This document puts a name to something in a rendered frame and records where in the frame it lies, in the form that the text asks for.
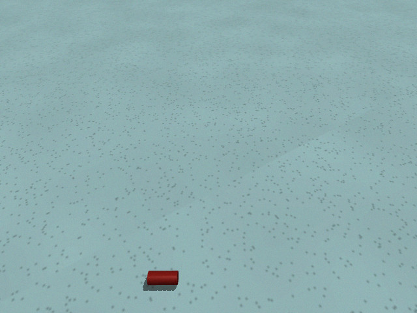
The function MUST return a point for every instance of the can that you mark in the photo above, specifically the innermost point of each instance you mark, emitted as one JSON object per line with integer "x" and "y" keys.
{"x": 163, "y": 278}

